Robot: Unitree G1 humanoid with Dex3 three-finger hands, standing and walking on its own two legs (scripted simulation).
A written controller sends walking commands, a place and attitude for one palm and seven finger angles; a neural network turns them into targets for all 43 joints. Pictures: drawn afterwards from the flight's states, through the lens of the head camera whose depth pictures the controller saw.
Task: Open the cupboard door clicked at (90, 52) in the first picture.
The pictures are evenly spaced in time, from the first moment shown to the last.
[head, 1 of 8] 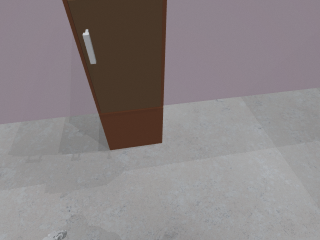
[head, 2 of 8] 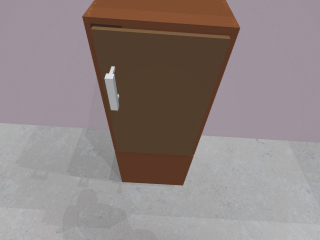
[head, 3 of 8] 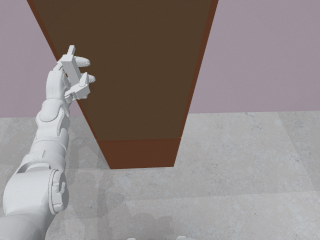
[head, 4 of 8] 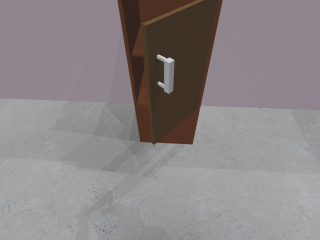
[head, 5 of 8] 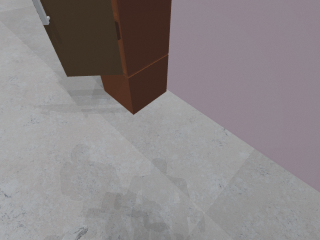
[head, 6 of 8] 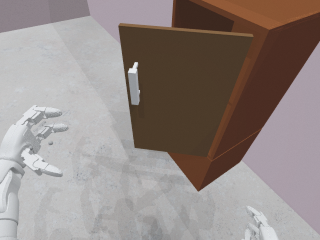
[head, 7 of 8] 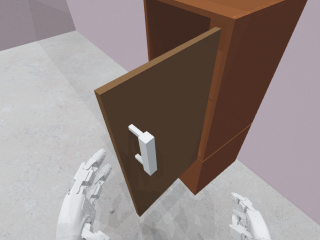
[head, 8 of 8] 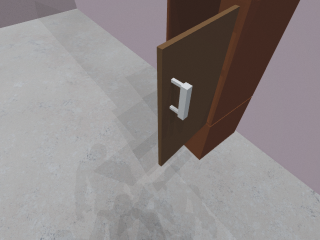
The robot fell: no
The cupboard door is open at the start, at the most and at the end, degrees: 0 98 98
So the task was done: yes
